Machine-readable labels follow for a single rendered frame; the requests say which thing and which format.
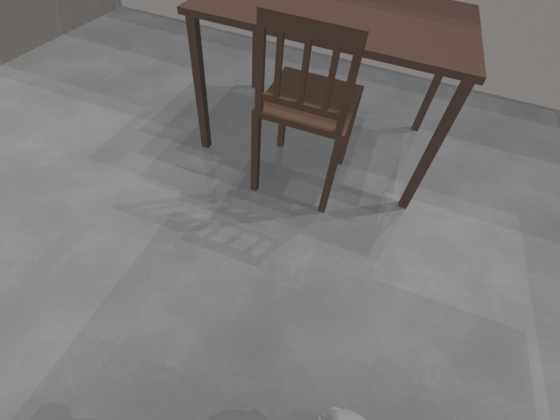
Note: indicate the table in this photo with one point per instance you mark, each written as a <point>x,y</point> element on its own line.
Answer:
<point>441,37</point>

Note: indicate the chair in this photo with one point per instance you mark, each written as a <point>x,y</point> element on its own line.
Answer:
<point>306,101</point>

